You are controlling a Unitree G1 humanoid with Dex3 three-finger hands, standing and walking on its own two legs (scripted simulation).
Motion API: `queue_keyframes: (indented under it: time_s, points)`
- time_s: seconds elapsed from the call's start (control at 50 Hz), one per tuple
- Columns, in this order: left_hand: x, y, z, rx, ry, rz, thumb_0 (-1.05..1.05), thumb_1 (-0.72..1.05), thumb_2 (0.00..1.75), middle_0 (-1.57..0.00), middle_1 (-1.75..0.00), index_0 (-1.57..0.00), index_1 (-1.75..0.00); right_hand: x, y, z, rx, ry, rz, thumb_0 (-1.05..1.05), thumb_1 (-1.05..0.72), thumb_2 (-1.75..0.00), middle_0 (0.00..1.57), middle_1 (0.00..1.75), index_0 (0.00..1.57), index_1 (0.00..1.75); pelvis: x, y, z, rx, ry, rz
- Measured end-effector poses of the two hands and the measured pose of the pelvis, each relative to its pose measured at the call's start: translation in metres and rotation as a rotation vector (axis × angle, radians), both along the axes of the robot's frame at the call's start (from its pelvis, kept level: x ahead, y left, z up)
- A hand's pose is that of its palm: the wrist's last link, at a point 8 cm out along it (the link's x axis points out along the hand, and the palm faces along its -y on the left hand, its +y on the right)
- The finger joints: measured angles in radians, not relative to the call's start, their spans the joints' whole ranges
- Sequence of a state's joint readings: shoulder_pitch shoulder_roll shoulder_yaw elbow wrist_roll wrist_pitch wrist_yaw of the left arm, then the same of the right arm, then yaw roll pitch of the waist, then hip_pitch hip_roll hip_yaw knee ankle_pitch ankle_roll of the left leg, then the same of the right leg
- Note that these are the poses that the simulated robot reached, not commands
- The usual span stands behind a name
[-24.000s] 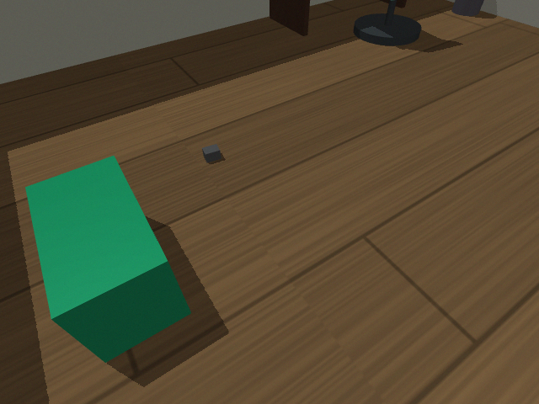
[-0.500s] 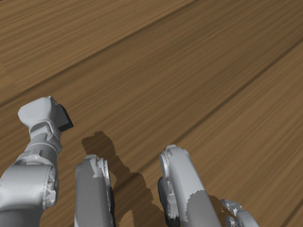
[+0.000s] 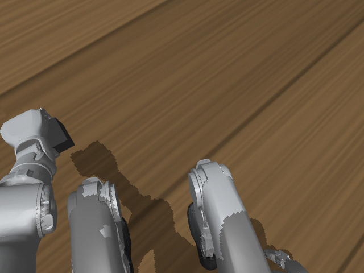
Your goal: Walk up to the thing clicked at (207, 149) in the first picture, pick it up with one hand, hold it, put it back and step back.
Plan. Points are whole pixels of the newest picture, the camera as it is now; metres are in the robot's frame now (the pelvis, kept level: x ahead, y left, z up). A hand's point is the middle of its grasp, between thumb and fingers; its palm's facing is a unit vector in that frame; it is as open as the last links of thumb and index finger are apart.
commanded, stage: crouch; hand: left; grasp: from above
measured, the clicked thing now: (48, 140) +0.44 +0.28 -0.20
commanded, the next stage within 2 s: lower in 0.16 s
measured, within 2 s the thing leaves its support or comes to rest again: neither
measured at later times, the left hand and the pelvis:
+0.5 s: hand (48, 142) +0.44 +0.28 -0.22, palm faces -0.39 -0.22 -0.89, open 9.4 cm; pelvis +0.00 +0.00 -0.04, yaw -2 degrees
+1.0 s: hand (60, 141) +0.45 +0.27 -0.27, palm faces -0.38 -0.23 -0.90, open 9.4 cm; pelvis +0.01 +0.00 -0.06, yaw -5 degrees
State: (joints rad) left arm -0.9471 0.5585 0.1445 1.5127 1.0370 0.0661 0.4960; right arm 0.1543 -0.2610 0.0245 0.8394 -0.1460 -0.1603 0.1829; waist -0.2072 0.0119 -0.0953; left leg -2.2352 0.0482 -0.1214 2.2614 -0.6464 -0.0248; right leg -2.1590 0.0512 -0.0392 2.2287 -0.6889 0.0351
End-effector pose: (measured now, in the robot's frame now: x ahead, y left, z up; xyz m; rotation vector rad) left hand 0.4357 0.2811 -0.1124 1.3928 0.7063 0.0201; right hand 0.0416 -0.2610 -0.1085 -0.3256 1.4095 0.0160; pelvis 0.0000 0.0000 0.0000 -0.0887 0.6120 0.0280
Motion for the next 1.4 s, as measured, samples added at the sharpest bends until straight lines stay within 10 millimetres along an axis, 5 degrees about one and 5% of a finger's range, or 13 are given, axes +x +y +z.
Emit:
queue_keyframes:
  time_s: [0.42, 0.68, 0.92, 1.4]
  points:
    - [0.009, 0.006, -0.036, 0.0, 0.004, 0.007, -0.02, 0.04, 0.45, -0.76, -0.48, -0.81, -0.43, -0.004, 0.001, -0.031, 0.017, 0.012, 0.035, 0.0, -0.89, -0.9, 0.2, 0.3, 0.2, 0.3, 0.002, -0.001, -0.035, -0.011, -0.026, -0.015]
    - [0.007, 0.001, -0.077, -0.012, 0.0, -0.015, -0.02, 0.04, 0.45, -0.76, -0.49, -0.82, -0.43, -0.01, -0.003, -0.033, -0.008, 0.053, 0.061, 0.0, -0.9, -0.9, 0.2, 0.3, 0.2, 0.3, 0.005, 0.001, -0.051, -0.03, -0.047, -0.027]
    - [0.021, -0.003, -0.094, -0.019, -0.015, -0.011, -0.02, 0.03, 0.45, -0.77, -0.46, -0.82, -0.42, -0.015, 0.006, -0.036, 0.028, 0.071, 0.079, 0.0, -0.9, -0.9, 0.2, 0.3, 0.2, 0.3, 0.008, 0.003, -0.058, -0.049, -0.059, -0.041]
    - [0.018, 0.002, -0.124, -0.028, -0.012, -0.002, -0.02, 0.02, 0.45, -0.78, -0.45, -0.83, -0.42, -0.031, 0.01, -0.02, 0.023, 0.092, 0.142, 0.0, -0.9, -0.9, 0.2, 0.3, 0.19, 0.3, 0.005, 0.008, -0.067, -0.091, -0.109, -0.059]
